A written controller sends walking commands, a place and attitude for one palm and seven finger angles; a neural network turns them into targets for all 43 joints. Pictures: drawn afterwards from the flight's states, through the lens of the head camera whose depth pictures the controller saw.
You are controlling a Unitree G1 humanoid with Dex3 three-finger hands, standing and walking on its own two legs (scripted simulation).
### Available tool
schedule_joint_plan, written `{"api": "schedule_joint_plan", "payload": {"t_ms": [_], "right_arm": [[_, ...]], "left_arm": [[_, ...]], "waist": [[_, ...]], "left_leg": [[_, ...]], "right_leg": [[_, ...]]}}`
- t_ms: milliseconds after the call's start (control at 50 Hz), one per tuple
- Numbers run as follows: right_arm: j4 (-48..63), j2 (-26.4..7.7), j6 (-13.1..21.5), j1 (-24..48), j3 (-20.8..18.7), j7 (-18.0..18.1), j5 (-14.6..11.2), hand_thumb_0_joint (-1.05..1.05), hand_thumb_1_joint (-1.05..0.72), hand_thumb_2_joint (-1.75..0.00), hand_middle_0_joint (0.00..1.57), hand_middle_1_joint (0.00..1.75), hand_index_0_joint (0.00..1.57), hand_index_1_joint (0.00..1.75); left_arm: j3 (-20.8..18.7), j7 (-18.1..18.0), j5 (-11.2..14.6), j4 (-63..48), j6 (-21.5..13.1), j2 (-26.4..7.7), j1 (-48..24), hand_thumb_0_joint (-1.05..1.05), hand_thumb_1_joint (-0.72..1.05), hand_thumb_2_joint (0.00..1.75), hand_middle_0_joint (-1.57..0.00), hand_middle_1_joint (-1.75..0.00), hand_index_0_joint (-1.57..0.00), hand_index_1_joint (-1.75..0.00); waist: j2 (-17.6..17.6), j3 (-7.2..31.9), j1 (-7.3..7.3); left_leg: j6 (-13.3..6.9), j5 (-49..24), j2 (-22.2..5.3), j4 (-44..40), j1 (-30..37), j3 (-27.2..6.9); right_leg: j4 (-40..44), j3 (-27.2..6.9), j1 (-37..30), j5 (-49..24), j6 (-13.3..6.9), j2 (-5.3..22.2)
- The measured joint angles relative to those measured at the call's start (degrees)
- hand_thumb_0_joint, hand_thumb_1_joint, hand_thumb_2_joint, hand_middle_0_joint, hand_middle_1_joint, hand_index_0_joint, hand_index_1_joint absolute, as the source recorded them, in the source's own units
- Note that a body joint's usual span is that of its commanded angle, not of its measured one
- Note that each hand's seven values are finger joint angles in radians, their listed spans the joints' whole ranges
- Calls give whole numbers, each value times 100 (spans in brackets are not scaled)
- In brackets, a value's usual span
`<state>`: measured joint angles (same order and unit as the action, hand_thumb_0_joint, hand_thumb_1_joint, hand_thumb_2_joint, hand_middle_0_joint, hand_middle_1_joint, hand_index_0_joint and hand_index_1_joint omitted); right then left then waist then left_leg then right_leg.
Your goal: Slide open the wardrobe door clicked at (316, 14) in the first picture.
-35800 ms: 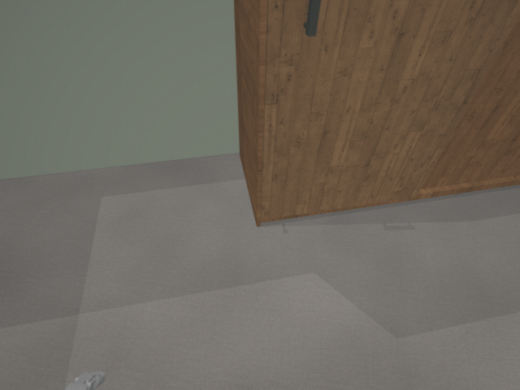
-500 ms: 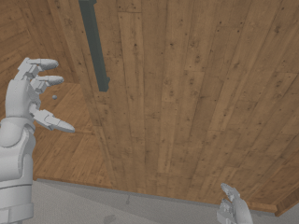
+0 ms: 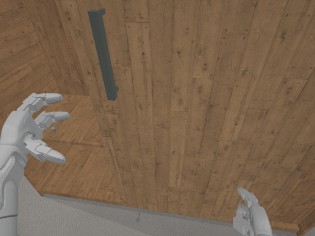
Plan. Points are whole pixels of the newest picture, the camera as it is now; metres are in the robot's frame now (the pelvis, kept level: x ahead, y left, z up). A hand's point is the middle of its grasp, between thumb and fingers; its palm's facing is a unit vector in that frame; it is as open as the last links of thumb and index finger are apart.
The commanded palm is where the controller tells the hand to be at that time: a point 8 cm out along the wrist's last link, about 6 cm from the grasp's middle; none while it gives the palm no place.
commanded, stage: draw the hand back to the body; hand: left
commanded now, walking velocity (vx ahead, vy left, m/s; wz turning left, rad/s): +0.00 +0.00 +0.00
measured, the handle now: (107, 58) +0.49 +0.21 +0.27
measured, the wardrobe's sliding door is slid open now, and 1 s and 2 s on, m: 0.57 0.57 0.57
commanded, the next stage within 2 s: step back with the hand held close in 1.12 s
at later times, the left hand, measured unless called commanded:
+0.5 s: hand (46, 141) +0.24 +0.28 +0.18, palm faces +0.47 -0.83 -0.30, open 11.2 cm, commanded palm +0.18 +0.31 +0.19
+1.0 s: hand (37, 154) +0.21 +0.29 +0.17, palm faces +0.49 -0.80 -0.35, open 7.5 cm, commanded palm +0.16 +0.32 +0.18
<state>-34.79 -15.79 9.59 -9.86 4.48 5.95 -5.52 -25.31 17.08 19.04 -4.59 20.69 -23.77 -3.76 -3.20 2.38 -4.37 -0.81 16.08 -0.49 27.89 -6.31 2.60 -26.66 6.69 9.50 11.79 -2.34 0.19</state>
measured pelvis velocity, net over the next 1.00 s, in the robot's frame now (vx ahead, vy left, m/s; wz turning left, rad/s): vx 0.03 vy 0.02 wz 0.01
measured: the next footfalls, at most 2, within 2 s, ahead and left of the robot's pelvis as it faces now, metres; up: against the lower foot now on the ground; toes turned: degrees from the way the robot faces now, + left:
none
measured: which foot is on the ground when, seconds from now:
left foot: down 0.00-1.00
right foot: down 0.00-1.00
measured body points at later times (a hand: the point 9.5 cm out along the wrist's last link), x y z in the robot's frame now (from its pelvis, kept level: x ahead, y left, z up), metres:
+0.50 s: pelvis +0.02 +0.02 +0.00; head -0.01 +0.00 +0.45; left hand +0.21 +0.32 +0.20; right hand +0.18 -0.21 -0.09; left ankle +0.00 +0.11 -0.74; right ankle +0.04 -0.09 -0.74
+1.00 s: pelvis +0.03 +0.02 +0.00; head +0.00 +0.01 +0.45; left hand +0.18 +0.33 +0.19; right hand +0.23 -0.18 -0.07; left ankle +0.00 +0.11 -0.74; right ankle +0.04 -0.09 -0.74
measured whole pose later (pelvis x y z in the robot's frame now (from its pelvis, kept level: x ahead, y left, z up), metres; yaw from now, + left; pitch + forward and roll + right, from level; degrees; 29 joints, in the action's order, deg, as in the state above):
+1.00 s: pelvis +0.03 +0.02 +0.00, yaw +0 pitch -4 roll -1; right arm -36.7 -12.5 7.1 -10.5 1.7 4.0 0.4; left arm -18.8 -6.2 4.3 -23.1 -3.3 -18.9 24.6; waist -2.9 -0.2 -5.4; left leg -2.5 16.3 1.3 23.8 -3.2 2.7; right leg -23.2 6.3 6.6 12.1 -0.2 1.6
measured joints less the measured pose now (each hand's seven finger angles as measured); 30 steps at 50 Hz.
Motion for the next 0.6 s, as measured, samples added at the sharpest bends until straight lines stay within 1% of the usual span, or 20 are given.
{"api": "schedule_joint_plan", "payload": {"t_ms": [60,80,100,140,160,200,260,320,420,500,600], "right_arm": [[-9,12,69,0,10,41,22,2,-91,-90,20,30,20,30],[-25,33,111,0,-9,19,108,2,-91,-90,20,30,20,30],[-54,57,167,11,-30,-17,203,2,-91,-90,20,30,20,30],[-115,105,233,42,-60,-94,323,2,-91,-90,20,30,20,30],[-137,129,232,54,-73,-123,360,2,-91,-90,20,30,20,30],[-180,171,194,46,-102,-162,409,2,-91,-90,21,30,20,30],[-281,200,123,-52,-155,-185,458,1,-90,-90,21,30,20,30],[-418,216,57,-198,-198,-176,500,2,-90,-90,21,30,20,30],[-596,279,-50,-337,-232,-149,527,2,-90,-90,21,30,20,30],[-568,286,-96,-319,-271,-166,541,2,-90,-90,21,30,20,30],[-408,261,-146,-232,-339,-225,562,2,-91,-90,21,30,20,30]], "left_arm": [[82,29,19,-268,-117,78,200,-2,-52,21,-25,-113,-25,-113],[181,-173,-158,-408,-295,71,287,-2,-50,22,-25,-112,-25,-112],[280,-500,-354,-534,-571,65,385,-2,-48,23,-25,-111,-25,-111],[364,-1103,-627,-710,-1108,112,563,-2,-44,25,-25,-109,-25,-108],[374,-1337,-730,-778,-1336,150,653,-2,-41,26,-25,-107,-25,-107],[386,-1686,-887,-882,-1706,236,856,-1,-36,29,-25,-104,-25,-103],[465,-2003,-1059,-988,-2070,372,1208,-1,-26,33,-25,-99,-25,-98],[590,-2182,-1193,-1101,-2285,475,1529,-1,-16,38,-24,-93,-25,-92],[655,-2301,-1327,-1209,-2526,451,1845,-1,1,47,-24,-82,-24,-82],[627,-2310,-1389,-1266,-2610,431,2001,-1,15,54,-24,-74,-24,-73],[653,-2238,-1413,-1490,-2619,442,2417,0,33,62,-23,-63,-23,-63]], "waist": [[5,-38,-36],[7,-49,-33],[12,-68,-17],[34,-143,17],[50,-197,28],[75,-302,31],[59,-393,13],[21,-394,1],[26,-324,28],[20,-309,70],[-10,-269,106]], "left_leg": [[-8,-5,6,9,19,-18],[-8,-5,2,16,13,-29],[-7,-9,-1,22,-9,-41],[-4,-40,1,3,-56,-55],[-6,-64,5,-19,-73,-52],[-16,-109,20,-78,-89,-31],[-44,-147,50,-171,-65,7],[-77,-151,91,-254,2,24],[-113,-108,127,-349,141,35],[-126,-65,138,-394,238,68],[-147,-20,150,-435,300,116]], "right_leg": [[15,16,-36,-12,7,5],[34,28,-47,-19,9,2],[58,40,-43,-34,11,-1],[115,54,-19,-82,12,-2],[140,51,-2,-108,15,0],[174,30,32,-150,21,11],[221,-10,40,-180,44,34],[246,-32,0,-159,79,70],[284,-50,-111,-92,125,97],[301,-88,-182,-53,150,102],[317,-140,-215,-15,188,108]]}}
